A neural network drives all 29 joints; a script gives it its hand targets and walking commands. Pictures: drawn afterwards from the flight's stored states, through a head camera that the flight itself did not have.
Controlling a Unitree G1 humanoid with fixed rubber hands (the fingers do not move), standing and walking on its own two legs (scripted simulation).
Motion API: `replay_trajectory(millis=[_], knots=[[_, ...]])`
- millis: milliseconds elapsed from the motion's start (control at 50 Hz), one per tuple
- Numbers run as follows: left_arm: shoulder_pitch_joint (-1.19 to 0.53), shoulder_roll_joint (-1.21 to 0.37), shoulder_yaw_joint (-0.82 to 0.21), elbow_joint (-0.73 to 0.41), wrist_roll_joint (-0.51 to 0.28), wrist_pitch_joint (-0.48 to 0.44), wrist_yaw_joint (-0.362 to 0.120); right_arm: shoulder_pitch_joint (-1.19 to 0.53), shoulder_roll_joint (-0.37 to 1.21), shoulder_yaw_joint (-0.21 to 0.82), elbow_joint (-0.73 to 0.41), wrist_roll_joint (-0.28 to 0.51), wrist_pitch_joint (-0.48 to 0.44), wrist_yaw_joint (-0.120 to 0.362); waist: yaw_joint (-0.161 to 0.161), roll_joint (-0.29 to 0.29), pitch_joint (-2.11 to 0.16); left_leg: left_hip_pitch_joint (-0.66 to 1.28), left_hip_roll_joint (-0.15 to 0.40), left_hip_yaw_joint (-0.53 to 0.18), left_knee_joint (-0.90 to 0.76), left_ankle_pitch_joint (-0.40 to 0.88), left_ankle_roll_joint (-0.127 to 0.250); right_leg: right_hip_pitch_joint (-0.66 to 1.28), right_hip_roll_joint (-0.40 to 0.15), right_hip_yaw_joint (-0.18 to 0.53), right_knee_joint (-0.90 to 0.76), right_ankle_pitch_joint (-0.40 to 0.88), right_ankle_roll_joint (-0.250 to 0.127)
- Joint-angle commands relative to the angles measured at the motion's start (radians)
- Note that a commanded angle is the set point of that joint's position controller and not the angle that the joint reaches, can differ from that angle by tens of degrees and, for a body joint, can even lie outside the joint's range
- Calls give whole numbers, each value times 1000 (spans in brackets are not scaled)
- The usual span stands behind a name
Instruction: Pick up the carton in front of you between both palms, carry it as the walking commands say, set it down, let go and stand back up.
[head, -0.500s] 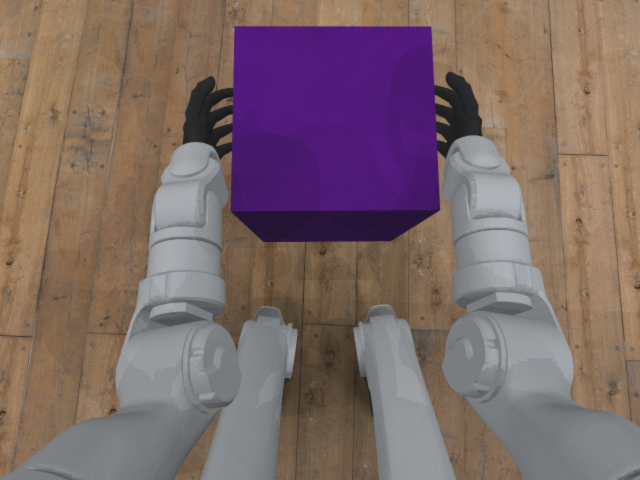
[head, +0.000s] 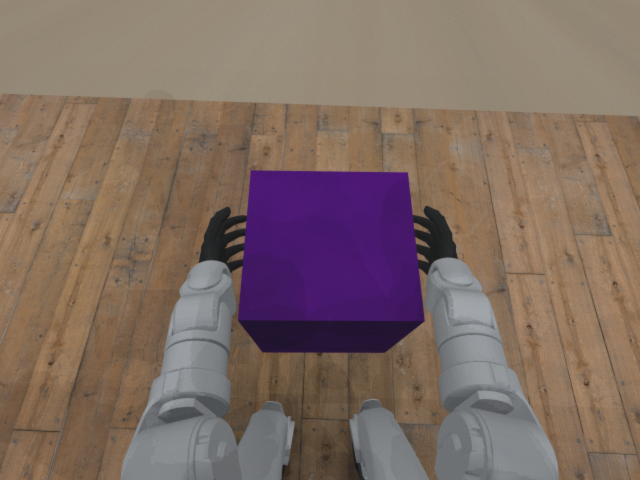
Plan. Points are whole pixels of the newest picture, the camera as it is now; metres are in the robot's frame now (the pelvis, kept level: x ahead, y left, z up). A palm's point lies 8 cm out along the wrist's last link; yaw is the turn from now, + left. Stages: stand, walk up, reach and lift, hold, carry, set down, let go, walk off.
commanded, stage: reach and lift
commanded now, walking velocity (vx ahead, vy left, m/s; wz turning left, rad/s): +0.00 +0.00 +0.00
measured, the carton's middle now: (326, 273) +0.39 +0.00 -0.10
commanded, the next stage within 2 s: hold in 1.52 s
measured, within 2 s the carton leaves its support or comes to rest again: neither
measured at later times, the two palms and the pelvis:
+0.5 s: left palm (171, 252) +0.33 +0.15 +0.11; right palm (485, 254) +0.33 -0.15 +0.11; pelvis +0.04 +0.00 +0.09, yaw +0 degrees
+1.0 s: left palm (165, 249) +0.33 +0.15 +0.12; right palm (492, 251) +0.33 -0.15 +0.12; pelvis +0.03 +0.00 +0.10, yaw +0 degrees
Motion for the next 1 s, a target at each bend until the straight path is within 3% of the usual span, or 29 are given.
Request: replay_trajectory(millis=[0, 200, 400, 520, 600, 720, 980], knots=[[-527, -1051, -602, 38, -142, -5, -242, -505, 1085, 584, 15, 149, -14, 256, -4, -9, -594, 424, -57, 96, -208, 263, 21, 483, 57, -97, -199, 276, -19], [-322, -1033, -659, -26, -147, 46, -255, -304, 1080, 642, -61, 155, 35, 259, 2, -12, -407, 699, -35, 65, -433, 394, 24, 740, 36, -66, -425, 398, -23], [-169, -1015, -737, -166, -184, 167, -272, -158, 1058, 727, -221, 193, 159, 264, 3, -6, -203, 952, -18, 59, -642, 458, 26, 977, 17, -58, -637, 446, -19], [-151, -979, -671, -159, -156, 239, -288, -143, 1027, 662, -221, 164, 234, 277, 4, -3, -8, 968, -10, 62, -720, 307, 33, 986, 16, -68, -714, 291, -23], [-226, -980, -620, -125, -136, 243, -302, -216, 1025, 611, -187, 143, 239, 290, 1, -1, 39, 948, -4, 67, -723, 202, 41, 968, 13, -75, -717, 188, -31], [-311, -1005, -649, -153, -155, 237, -307, -304, 1055, 643, -215, 162, 232, 298, 4, -3, -46, 977, -5, 72, -712, 228, 41, 1005, 12, -80, -702, 217, -30], [-239, -980, -662, -200, -155, 261, -301, -232, 1038, 660, -264, 167, 256, 285, 7, -8, -65, 1035, -13, 75, -736, 342, 32, 1065, 16, -73, -731, 334, -18]])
